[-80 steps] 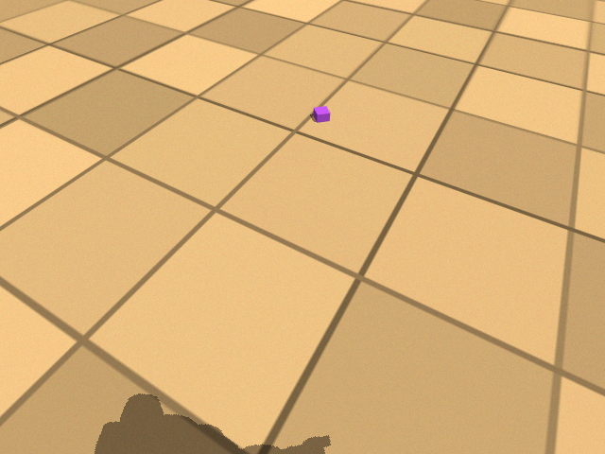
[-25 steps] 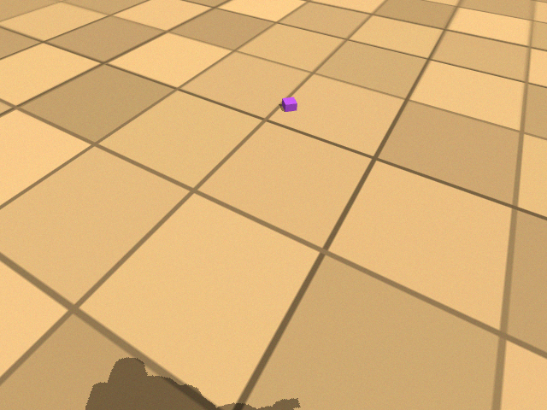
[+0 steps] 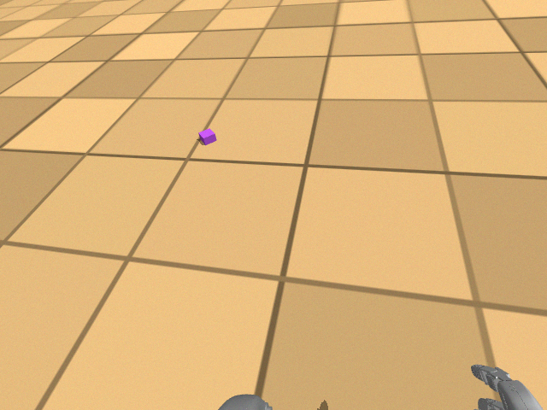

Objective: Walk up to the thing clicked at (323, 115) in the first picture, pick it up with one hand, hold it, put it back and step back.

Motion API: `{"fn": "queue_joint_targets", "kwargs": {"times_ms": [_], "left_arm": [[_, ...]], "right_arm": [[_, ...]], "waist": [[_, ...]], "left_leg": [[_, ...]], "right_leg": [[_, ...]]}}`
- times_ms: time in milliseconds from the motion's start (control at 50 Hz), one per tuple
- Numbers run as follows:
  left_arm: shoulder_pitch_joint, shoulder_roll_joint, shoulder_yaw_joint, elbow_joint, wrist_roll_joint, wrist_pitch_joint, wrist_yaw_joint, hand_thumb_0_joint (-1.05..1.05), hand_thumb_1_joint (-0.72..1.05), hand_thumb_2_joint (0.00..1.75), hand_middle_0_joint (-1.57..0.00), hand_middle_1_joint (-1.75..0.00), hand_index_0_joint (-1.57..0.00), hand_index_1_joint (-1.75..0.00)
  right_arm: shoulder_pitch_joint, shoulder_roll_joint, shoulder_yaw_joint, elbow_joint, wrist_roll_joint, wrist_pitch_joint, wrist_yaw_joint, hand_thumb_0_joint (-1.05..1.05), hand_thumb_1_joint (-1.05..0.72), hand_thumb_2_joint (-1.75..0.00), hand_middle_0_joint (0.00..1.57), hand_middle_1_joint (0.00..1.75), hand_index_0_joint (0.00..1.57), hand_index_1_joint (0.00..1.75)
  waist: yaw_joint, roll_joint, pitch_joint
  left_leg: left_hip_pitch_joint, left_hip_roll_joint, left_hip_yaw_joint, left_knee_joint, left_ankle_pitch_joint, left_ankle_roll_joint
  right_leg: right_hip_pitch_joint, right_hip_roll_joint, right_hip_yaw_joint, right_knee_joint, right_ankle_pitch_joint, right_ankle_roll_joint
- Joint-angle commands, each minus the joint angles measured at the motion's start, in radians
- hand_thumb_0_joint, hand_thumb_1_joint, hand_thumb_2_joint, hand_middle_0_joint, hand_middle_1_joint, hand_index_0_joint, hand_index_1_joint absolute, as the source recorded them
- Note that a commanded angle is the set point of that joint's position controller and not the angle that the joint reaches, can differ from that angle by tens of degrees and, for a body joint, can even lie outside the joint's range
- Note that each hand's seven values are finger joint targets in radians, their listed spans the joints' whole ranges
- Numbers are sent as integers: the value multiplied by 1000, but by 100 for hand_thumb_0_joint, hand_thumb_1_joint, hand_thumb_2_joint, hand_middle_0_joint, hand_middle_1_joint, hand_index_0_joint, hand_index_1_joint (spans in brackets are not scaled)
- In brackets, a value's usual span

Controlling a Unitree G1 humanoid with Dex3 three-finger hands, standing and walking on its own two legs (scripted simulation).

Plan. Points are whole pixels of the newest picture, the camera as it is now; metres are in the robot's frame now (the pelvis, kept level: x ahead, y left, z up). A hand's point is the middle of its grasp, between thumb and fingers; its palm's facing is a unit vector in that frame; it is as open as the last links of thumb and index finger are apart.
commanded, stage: walk up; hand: left
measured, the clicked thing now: (207, 136) +1.80 +0.63 -0.72
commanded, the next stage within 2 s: none
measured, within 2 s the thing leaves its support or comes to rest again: neither
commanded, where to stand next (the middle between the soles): +1.41 +0.83 m, yaw -56 degrees
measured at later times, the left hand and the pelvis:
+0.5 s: hand (134, 226) +0.52 +0.40 -0.10, palm faces -0.34 -0.80 -0.49, open 7.4 cm; pelvis +0.32 +0.14 +0.02, yaw -16 degrees
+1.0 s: hand (136, 170) +0.73 +0.47 -0.10, palm faces -0.39 -0.74 -0.54, open 7.4 cm; pelvis +0.58 +0.21 +0.01, yaw -26 degrees
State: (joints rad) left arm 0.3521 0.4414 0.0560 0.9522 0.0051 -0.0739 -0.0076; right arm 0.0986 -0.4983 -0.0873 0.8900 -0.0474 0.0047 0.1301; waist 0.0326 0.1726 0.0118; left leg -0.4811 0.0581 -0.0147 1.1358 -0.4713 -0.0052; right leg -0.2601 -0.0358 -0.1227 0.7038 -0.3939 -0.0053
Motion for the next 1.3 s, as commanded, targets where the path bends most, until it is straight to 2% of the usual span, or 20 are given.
{"fn": "queue_joint_targets", "kwargs": {"times_ms": [0,180,260,280,300,320,340,400,500,580,620,660,680,720,840,1040,1100,1140,1160,1280], "left_arm": [[-96,354,78,-99,-18,-57,37,0,90,90,-20,-30,-20,-30],[-52,357,87,-107,2,-79,45,0,90,90,-20,-30,-20,-30],[-49,279,61,-142,7,-46,54,0,90,90,-20,-30,-20,-30],[35,145,15,-146,7,-43,54,0,90,90,-20,-30,-20,-30],[115,165,5,-148,-19,-42,69,0,90,90,-20,-30,-20,-30],[109,201,7,-119,-17,-34,81,0,90,90,-20,-30,-20,-30],[35,249,13,-108,-16,-31,75,0,90,90,-20,-30,-20,-30],[-3,260,43,-71,-49,-18,43,0,90,90,-20,-30,-20,-30],[-153,188,21,-120,-32,-5,38,0,90,90,-20,-30,-20,-30],[-153,169,30,-121,-35,1,34,0,90,90,-20,-30,-20,-30],[-22,183,52,-83,-31,8,45,0,90,90,-20,-30,-20,-30],[226,270,101,-24,-17,8,74,0,90,90,-20,-30,-20,-30],[235,329,117,-47,-11,9,90,0,90,90,-20,-30,-20,-30],[34,356,107,-132,-35,10,112,0,90,90,-20,-30,-20,-30],[-100,285,90,-147,-5,-38,96,0,90,90,-20,-30,-20,-30],[-17,374,116,-132,26,-49,103,0,90,90,-20,-30,-20,-30],[-113,311,92,-147,28,-28,109,0,90,90,-20,-30,-20,-30],[48,125,27,-133,14,-13,120,0,90,90,-20,-30,-20,-30],[74,190,41,-96,1,-10,144,0,90,90,-20,-30,-20,-30],[81,238,45,-7,-32,-6,114,0,90,90,-20,-30,-20,-30]], "right_arm": [[-118,-207,-43,-174,10,-39,16,0,-90,-90,20,30,20,30],[-145,-145,-54,-251,8,-10,48,0,-90,-90,20,30,20,30],[328,-226,-124,-127,-2,-25,1,0,-90,-90,20,30,20,30],[384,-290,-146,-127,-10,-33,-26,0,-90,-90,20,30,20,30],[248,-346,-149,-170,14,-45,-43,0,-90,-90,20,30,20,30],[132,-363,-157,-183,42,-39,-48,0,-90,-90,20,30,20,30],[50,-315,-145,-209,40,-34,-50,0,-90,-90,20,30,20,30],[85,-175,-110,-170,23,-52,-56,0,-90,-90,20,30,20,30],[151,-106,-81,-178,3,-63,-58,0,-90,-90,20,30,20,30],[111,-112,-87,-224,-16,-45,-49,0,-90,-90,20,30,20,30],[66,-117,-86,-246,-8,-34,-51,0,-90,-90,20,30,20,30],[96,-78,-64,-269,-14,-26,-52,0,-90,-90,20,30,20,30],[193,-42,-48,-268,-11,-19,-53,0,-90,-90,20,30,20,30],[224,-192,-91,-253,-20,6,-61,0,-90,-90,20,30,20,30],[218,-140,-69,-191,-10,40,-27,0,-90,-90,20,30,20,30],[13,-138,-80,-255,-14,39,9,0,-90,-90,20,30,20,30],[295,-171,-116,-165,-25,28,-14,0,-90,-90,20,30,20,30],[300,-311,-142,-168,-33,7,-40,0,-90,-90,20,30,20,30],[222,-362,-155,-179,-6,10,-51,0,-90,-90,20,30,20,30],[112,-148,-87,-223,-10,2,-75,0,-90,-90,20,30,20,30]], "waist": [[-50,-257,99],[-62,-249,63],[-277,-32,-250],[-274,209,-284],[-181,277,-280],[-135,256,-280],[-122,174,-159],[-90,41,-88],[-108,-50,-10],[-97,-60,-6],[-16,-93,-68],[103,-283,-193],[69,-408,-235],[2,-192,-146],[-103,-232,73],[-57,-323,24],[-237,-166,-114],[-190,317,-77],[-146,301,-105],[-96,65,-20]], "left_leg": [[-228,87,-92,-115,183,0],[81,59,1,-423,410,-26],[666,-16,18,-598,229,33],[847,196,-285,-642,-1,54],[826,341,-634,-833,-15,103],[673,357,-730,-919,-272,162],[445,330,-630,-982,-356,122],[382,162,-134,-812,288,35],[361,175,15,-803,832,127],[247,127,116,-758,710,82],[166,111,143,-587,726,55],[-121,24,147,-173,414,-16],[-320,-45,84,41,-113,-53],[-373,-5,-140,259,-79,-90],[-119,70,-94,26,192,-26],[-4,109,-40,-312,217,-12],[424,17,29,-514,135,15],[501,283,-415,-799,80,12],[481,328,-577,-888,-75,96],[375,162,-82,-678,608,116]], "right_leg": [[34,-272,479,-523,-238,-158],[-87,-143,171,-459,186,-118],[-145,-100,109,332,448,-47],[-431,6,143,580,-156,-29],[-585,103,130,686,-202,-60],[-553,4,219,754,-103,-100],[-490,-49,231,743,-17,-93],[-376,-87,218,477,148,-58],[-344,-49,98,201,115,-13],[-94,8,-32,-10,297,-31],[128,20,-18,-97,357,-59],[537,-66,145,-174,234,-137],[631,-349,596,-251,59,-247],[409,-488,912,-414,-304,-363],[-125,-186,328,-429,-24,-155],[-155,-183,287,-277,39,-177],[-319,-127,186,116,219,-106],[-629,127,128,541,-239,-37],[-630,58,202,654,-189,-83],[-425,-22,137,402,53,-20]]}}
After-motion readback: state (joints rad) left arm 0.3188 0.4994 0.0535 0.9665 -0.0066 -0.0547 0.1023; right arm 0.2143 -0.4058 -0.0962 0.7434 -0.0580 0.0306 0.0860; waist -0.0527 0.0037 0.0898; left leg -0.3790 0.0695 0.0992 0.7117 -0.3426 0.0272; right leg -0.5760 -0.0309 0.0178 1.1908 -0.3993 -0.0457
